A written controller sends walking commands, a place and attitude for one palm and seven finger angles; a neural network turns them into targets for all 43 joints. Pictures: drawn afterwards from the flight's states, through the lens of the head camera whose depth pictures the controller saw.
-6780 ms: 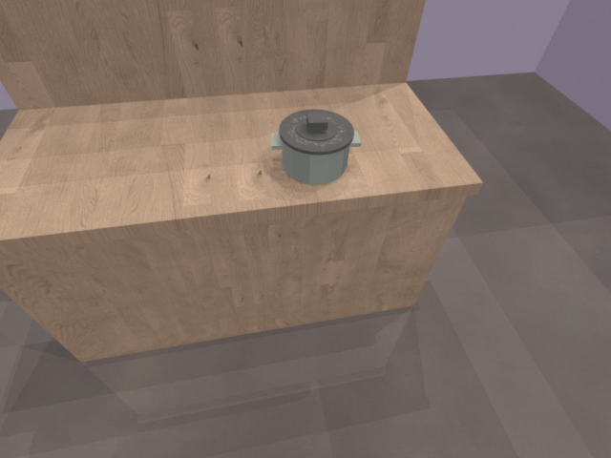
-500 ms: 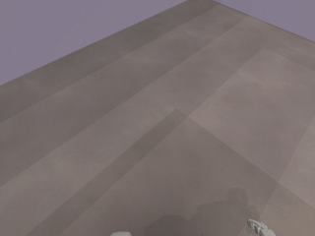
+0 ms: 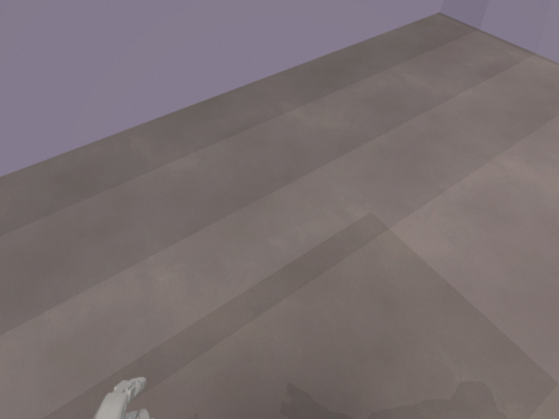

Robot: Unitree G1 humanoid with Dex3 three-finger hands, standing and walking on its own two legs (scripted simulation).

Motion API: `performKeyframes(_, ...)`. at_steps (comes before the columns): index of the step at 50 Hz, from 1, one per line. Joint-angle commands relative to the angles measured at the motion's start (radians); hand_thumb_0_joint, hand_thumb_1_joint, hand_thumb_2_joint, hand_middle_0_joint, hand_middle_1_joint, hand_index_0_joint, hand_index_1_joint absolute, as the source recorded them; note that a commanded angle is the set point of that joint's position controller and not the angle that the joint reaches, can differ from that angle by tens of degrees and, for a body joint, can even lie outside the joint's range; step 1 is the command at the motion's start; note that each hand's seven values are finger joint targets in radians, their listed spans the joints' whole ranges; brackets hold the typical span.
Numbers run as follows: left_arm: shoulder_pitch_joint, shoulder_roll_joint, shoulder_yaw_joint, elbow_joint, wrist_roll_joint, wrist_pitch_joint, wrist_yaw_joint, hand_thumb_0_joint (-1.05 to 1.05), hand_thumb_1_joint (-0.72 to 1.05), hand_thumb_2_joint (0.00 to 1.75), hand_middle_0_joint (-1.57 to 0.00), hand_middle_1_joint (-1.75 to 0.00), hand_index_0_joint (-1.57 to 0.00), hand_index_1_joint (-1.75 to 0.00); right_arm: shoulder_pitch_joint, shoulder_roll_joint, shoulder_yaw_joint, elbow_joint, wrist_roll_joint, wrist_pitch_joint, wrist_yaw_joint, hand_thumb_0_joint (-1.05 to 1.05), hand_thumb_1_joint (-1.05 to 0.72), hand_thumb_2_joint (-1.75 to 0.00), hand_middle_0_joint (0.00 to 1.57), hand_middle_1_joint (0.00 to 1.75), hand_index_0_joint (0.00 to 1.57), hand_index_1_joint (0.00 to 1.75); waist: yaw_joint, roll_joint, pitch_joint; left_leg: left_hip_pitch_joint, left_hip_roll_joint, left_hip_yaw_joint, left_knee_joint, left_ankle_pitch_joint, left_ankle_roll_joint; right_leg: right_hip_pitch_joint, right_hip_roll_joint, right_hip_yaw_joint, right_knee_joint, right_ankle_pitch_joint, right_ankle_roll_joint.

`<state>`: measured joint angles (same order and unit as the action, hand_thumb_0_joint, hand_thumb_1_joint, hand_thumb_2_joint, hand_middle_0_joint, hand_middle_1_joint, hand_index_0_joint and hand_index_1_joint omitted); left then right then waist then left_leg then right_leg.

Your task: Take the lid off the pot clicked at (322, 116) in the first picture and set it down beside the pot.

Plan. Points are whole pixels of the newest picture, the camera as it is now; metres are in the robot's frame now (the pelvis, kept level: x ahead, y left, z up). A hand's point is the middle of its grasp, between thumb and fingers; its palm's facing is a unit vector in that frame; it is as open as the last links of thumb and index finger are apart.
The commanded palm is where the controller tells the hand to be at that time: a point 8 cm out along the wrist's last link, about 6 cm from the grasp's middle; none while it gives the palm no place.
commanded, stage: turn to face it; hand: left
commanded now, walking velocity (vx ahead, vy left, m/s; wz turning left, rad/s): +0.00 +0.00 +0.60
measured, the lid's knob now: out of the picture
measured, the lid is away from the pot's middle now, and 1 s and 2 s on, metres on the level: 0.00 0.00 0.00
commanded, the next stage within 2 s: none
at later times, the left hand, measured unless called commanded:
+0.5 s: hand out of the picture -0.06 +0.21 -0.17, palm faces +0.37 -0.90 -0.25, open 7.4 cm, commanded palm none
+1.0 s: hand out of the picture -0.03 +0.28 -0.14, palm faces +0.59 -0.76 -0.27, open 7.4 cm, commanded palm none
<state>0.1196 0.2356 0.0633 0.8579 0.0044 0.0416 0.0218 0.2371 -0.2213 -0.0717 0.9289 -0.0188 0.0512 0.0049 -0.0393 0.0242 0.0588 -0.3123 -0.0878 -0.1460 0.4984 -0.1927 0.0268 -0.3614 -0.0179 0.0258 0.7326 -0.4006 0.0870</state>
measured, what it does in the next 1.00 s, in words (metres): steps on the spot, turning left: right foot, then left foot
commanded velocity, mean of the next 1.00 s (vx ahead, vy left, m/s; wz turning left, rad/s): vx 0.00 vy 0.00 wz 0.60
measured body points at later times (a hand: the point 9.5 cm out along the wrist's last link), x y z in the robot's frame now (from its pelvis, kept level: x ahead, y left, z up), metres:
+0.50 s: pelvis -0.02 +0.00 +0.00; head +0.02 +0.03 +0.44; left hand -0.08 +0.25 -0.15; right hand +0.18 -0.22 -0.13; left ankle -0.06 +0.12 -0.72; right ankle +0.00 -0.13 -0.74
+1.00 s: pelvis -0.02 +0.03 +0.01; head +0.01 +0.06 +0.45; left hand -0.06 +0.32 -0.12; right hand +0.17 -0.15 -0.14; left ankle -0.06 +0.11 -0.74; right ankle +0.09 -0.10 -0.69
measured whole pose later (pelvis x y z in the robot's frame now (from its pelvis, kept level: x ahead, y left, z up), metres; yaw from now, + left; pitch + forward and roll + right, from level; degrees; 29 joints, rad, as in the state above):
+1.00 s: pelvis -0.02 +0.03 +0.01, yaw +37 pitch +1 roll -1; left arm 0.10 0.25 0.06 0.86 0.01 0.05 0.02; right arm 0.25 -0.21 -0.06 0.93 -0.02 0.04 0.00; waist -0.04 0.00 0.06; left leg -0.25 -0.11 -0.17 0.46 -0.20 0.06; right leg -0.43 -0.03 0.04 0.86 -0.41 0.10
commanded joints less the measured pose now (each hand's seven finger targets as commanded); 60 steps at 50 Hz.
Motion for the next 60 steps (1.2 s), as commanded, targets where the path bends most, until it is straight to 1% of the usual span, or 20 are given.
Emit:
performKeyframes(1, 0.142, 0.153, 0.038, -0.050, 0.000, -0.040, 0.019, 0.00, 0.90, 0.90, -0.20, -0.30, -0.20, -0.30, -0.064, -0.174, -0.052, -0.098, 0.013, -0.021, -0.008, 0.00, -0.90, -0.90, 0.20, 0.30, 0.20, 0.30, 0.079, 0.020, -0.156, -0.123, 0.170, -0.259, 0.000, 0.068, 0.043, 0.343, -0.055, 0.051, -0.384, 0.173, -0.037)
performKeyframes(2, 0.145, 0.236, 0.056, -0.057, 0.015, -0.046, 0.028, 0.00, 0.90, 0.90, -0.20, -0.30, -0.20, -0.30, -0.039, -0.098, -0.044, -0.111, 0.022, -0.021, -0.005, 0.00, -0.90, -0.90, 0.20, 0.30, 0.20, 0.30, 0.081, -0.280, -0.144, -0.328, 0.038, -0.055, 0.217, -0.262, -0.046, 0.456, -0.332, 0.317, -0.505, 0.103, -0.124)
performKeyframes(3, 0.127, 0.260, 0.051, -0.071, 0.015, -0.039, 0.027, 0.00, 0.90, 0.90, -0.20, -0.30, -0.20, -0.30, -0.059, -0.135, -0.048, -0.126, 0.005, -0.021, -0.005, 0.00, -0.90, -0.90, 0.20, 0.30, 0.20, 0.30, 0.085, -0.311, -0.107, -0.333, 0.013, 0.057, 0.442, -0.406, -0.076, 0.310, -0.483, 0.407, -0.515, 0.163, -0.224)
performKeyframes(4, 0.073, 0.225, 0.042, -0.085, 0.013, -0.037, 0.028, 0.00, 0.90, 0.90, -0.20, -0.30, -0.20, -0.30, -0.049, -0.152, -0.052, -0.117, -0.003, -0.016, 0.001, 0.00, -0.90, -0.90, 0.20, 0.30, 0.20, 0.30, 0.052, -0.177, -0.069, -0.305, 0.054, 0.033, 0.583, -0.355, -0.069, 0.208, -0.445, 0.314, -0.498, 0.158, -0.250)
performKeyframes(8, 0.010, 0.125, 0.016, -0.092, 0.006, -0.054, 0.018, 0.00, 0.90, 0.90, -0.20, -0.30, -0.20, -0.30, 0.011, -0.123, -0.047, -0.050, -0.004, 0.006, 0.024, 0.00, -0.90, -0.90, 0.20, 0.30, 0.20, 0.30, 0.002, -0.205, -0.024, -0.290, 0.099, 0.104, 0.734, -0.169, -0.103, 0.189, -0.269, 0.033, -0.430, 0.370, -0.176)
performKeyframes(21, 0.187, 0.207, 0.042, -0.019, 0.027, -0.040, 0.011, 0.00, 0.90, 0.90, -0.20, -0.30, -0.20, -0.30, -0.183, -0.096, -0.011, -0.104, 0.013, -0.009, 0.027, 0.00, -0.90, -0.90, 0.20, 0.30, 0.20, 0.30, 0.101, -0.273, -0.080, -0.126, 0.101, 0.240, 0.275, -0.265, -0.097, 0.324, -0.349, -0.079, -0.310, 0.644, -0.209)
performKeyframes(24, 0.161, 0.214, 0.051, -0.017, 0.017, -0.032, 0.008, 0.00, 0.90, 0.90, -0.20, -0.30, -0.20, -0.30, -0.087, -0.122, -0.017, -0.089, 0.011, -0.024, 0.022, 0.00, -0.90, -0.90, 0.20, 0.30, 0.20, 0.30, 0.045, -0.218, -0.137, 0.069, 0.087, 0.261, -0.003, -0.071, -0.075, 0.267, -0.333, -0.164, -0.166, 0.589, -0.138)
performKeyframes(25, 0.165, 0.190, 0.047, -0.022, 0.009, -0.028, 0.004, 0.00, 0.90, 0.90, -0.20, -0.30, -0.20, -0.30, -0.016, -0.178, -0.034, -0.070, 0.008, -0.034, 0.020, 0.00, -0.90, -0.90, 0.20, 0.30, 0.20, 0.30, 0.004, -0.085, -0.188, 0.263, 0.143, 0.185, -0.111, 0.082, -0.048, 0.137, -0.303, -0.199, 0.002, 0.465, -0.085)
performKeyframes(26, 0.140, 0.123, 0.031, -0.061, 0.003, -0.026, -0.005, 0.00, 0.90, 0.90, -0.20, -0.30, -0.20, -0.30, 0.048, -0.302, -0.067, -0.072, 0.004, -0.041, 0.013, 0.00, -0.90, -0.90, 0.20, 0.30, 0.20, 0.30, -0.041, 0.253, -0.217, 0.451, 0.428, -0.189, -0.140, 0.437, 0.064, -0.190, -0.149, -0.214, 0.239, -0.131, 0.004)
performKeyframes(27, 0.077, 0.110, 0.018, -0.088, 0.011, -0.016, 0.002, 0.00, 0.90, 0.90, -0.20, -0.30, -0.20, -0.30, 0.115, -0.344, -0.074, -0.046, 0.012, -0.031, 0.003, 0.00, -0.90, -0.90, 0.20, 0.30, 0.20, 0.30, -0.071, 0.263, -0.228, 0.421, 0.516, -0.271, -0.111, 0.683, 0.172, -0.266, -0.113, -0.099, 0.365, -0.290, 0.008)
performKeyframes(28, 0.065, 0.130, 0.023, -0.096, 0.015, -0.011, 0.003, 0.00, 0.90, 0.90, -0.20, -0.30, -0.20, -0.30, 0.096, -0.324, -0.066, -0.048, 0.004, -0.027, 0.000, 0.00, -0.90, -0.90, 0.20, 0.30, 0.20, 0.30, -0.050, 0.159, -0.186, 0.351, 0.506, -0.197, -0.099, 0.588, 0.202, -0.267, -0.132, -0.056, 0.434, -0.237, -0.005)
performKeyframes(31, 0.068, 0.138, 0.030, -0.035, 0.017, -0.007, -0.003, 0.00, 0.90, 0.90, -0.20, -0.30, -0.20, -0.30, -0.070, -0.226, -0.032, -0.088, 0.003, -0.038, -0.020, 0.00, -0.90, -0.90, 0.20, 0.30, 0.20, 0.30, 0.021, 0.174, -0.079, 0.197, 0.332, -0.096, -0.138, 0.448, 0.121, -0.245, -0.118, -0.011, 0.475, -0.018, 0.008)
performKeyframes(34, 0.098, 0.137, 0.030, -0.016, 0.017, -0.006, -0.006, 0.00, 0.90, 0.90, -0.20, -0.30, -0.20, -0.30, -0.066, -0.215, -0.027, -0.090, 0.008, -0.046, -0.020, 0.00, -0.90, -0.90, 0.20, 0.30, 0.20, 0.30, 0.038, 0.105, -0.085, 0.199, 0.286, -0.076, -0.152, 0.458, 0.106, -0.211, -0.094, -0.016, 0.441, 0.048, 0.021)
performKeyframes(46, -0.053, 0.125, 0.021, -0.089, 0.008, -0.014, 0.008, 0.00, 0.90, 0.90, -0.20, -0.30, -0.20, -0.30, 0.032, -0.218, -0.044, -0.065, -0.003, -0.034, -0.020, 0.00, -0.90, -0.90, 0.20, 0.30, 0.20, 0.30, -0.007, 0.095, -0.083, 0.216, 0.287, -0.312, -0.144, 0.341, 0.162, -0.181, -0.034, 0.022, 0.178, -0.018, 0.019)
performKeyframes(53, 0.056, 0.123, 0.021, -0.072, -0.007, -0.030, 0.017, 0.00, 0.90, 0.90, -0.20, -0.30, -0.20, -0.30, -0.022, -0.209, -0.051, -0.072, 0.002, -0.021, -0.018, 0.00, -0.90, -0.90, 0.20, 0.30, 0.20, 0.30, 0.046, 0.115, -0.135, 0.059, 0.211, -0.353, -0.061, 0.336, 0.104, 0.155, 0.027, 0.005, -0.197, 0.103, -0.018)
performKeyframes(54, 0.092, 0.139, 0.026, -0.064, -0.007, -0.040, 0.020, 0.00, 0.90, 0.90, -0.20, -0.30, -0.20, -0.30, -0.025, -0.189, -0.049, -0.074, 0.010, -0.022, -0.016, 0.00, -0.90, -0.90, 0.20, 0.30, 0.20, 0.30, 0.068, 0.067, -0.151, -0.019, 0.173, -0.320, -0.010, 0.222, 0.062, 0.284, -0.011, 0.026, -0.356, 0.201, -0.021)
performKeyframes(55, 0.103, 0.205, 0.038, -0.062, 0.003, -0.049, 0.027, 0.00, 0.90, 0.90, -0.20, -0.30, -0.20, -0.30, 0.009, -0.127, -0.040, -0.076, 0.023, -0.023, -0.011, 0.00, -0.90, -0.90, 0.20, 0.30, 0.20, 0.30, 0.067, -0.136, -0.173, -0.210, 0.092, -0.197, 0.134, -0.096, -0.010, 0.468, -0.217, 0.207, -0.458, 0.200, -0.072)
performKeyframes(56, 0.105, 0.275, 0.049, -0.076, 0.014, -0.049, 0.030, 0.00, 0.90, 0.90, -0.20, -0.30, -0.20, -0.30, 0.016, -0.105, -0.038, -0.098, 0.017, -0.024, -0.013, 0.00, -0.90, -0.90, 0.20, 0.30, 0.20, 0.30, 0.073, -0.314, -0.150, -0.338, -0.031, 0.018, 0.389, -0.412, -0.087, 0.447, -0.472, 0.455, -0.480, 0.313, -0.204)
performKeyframes(58, 0.032, 0.195, 0.030, -0.092, 0.008, -0.043, 0.030, 0.00, 0.90, 0.90, -0.20, -0.30, -0.20, -0.30, 0.021, -0.158, -0.053, -0.075, -0.002, -0.006, -0.002, 0.00, -0.90, -0.90, 0.20, 0.30, 0.20, 0.30, 0.023, -0.141, -0.068, -0.259, 0.056, 0.005, 0.653, -0.315, -0.074, 0.190, -0.402, 0.272, -0.484, 0.211, -0.248)
performKeyframes(60, -0.032, 0.152, 0.018, -0.102, 0.005, -0.044, 0.022, 0.00, 0.90, 0.90, -0.20, -0.30, -0.20, -0.30, 0.030, -0.143, -0.051, -0.044, -0.006, 0.009, 0.015, 0.00, -0.90, -0.90, 0.20, 0.30, 0.20, 0.30, -0.005, -0.195, -0.012, -0.251, 0.090, 0.067, 0.735, -0.216, -0.089, 0.127, -0.299, 0.134, -0.476, 0.188, -0.204)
